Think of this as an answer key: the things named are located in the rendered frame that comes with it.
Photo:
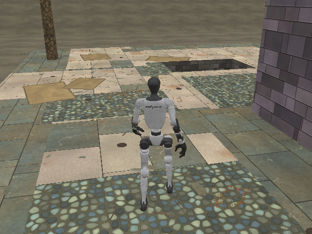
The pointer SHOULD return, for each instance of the left robot forearm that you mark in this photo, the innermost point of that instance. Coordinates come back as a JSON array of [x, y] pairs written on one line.
[[134, 125]]

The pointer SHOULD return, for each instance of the left robot hand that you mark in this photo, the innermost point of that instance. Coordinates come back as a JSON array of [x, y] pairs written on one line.
[[137, 133]]

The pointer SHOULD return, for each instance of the right robot upper arm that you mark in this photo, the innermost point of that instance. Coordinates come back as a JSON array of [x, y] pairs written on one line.
[[171, 109]]

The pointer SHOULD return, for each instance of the robot right shin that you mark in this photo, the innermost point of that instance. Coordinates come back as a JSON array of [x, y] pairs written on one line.
[[169, 171]]

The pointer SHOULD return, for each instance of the right robot forearm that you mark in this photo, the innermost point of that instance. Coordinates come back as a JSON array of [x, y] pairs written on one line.
[[178, 133]]

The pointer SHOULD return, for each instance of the left robot upper arm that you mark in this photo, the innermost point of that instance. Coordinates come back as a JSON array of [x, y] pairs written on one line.
[[137, 110]]

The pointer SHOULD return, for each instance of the right robot hand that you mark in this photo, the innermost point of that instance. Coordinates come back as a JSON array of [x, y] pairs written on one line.
[[183, 146]]

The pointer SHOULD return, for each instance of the robot left thigh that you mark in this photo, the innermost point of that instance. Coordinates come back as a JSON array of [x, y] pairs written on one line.
[[144, 155]]

